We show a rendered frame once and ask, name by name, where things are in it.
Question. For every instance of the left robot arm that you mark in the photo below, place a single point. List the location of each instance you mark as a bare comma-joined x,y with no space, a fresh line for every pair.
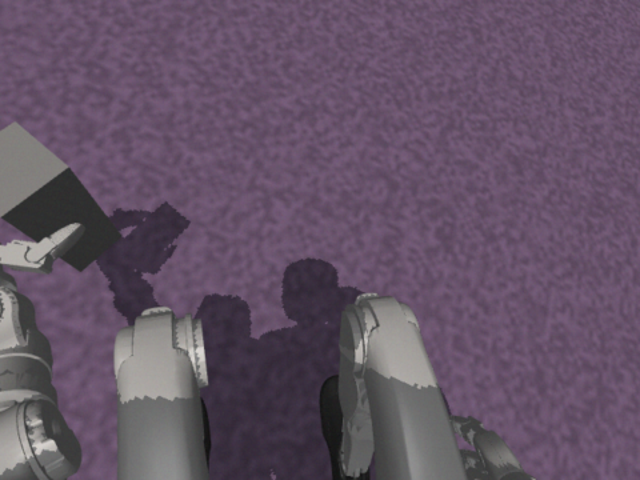
35,441

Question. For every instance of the right robot foot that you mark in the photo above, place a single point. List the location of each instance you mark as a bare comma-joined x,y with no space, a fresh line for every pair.
332,421

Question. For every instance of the right robot hand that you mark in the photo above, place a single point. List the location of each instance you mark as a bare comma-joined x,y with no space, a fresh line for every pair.
493,458

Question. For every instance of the carton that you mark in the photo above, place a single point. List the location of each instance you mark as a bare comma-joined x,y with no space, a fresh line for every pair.
40,194

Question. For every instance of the left robot hand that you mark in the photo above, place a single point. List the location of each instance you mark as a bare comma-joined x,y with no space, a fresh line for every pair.
39,257

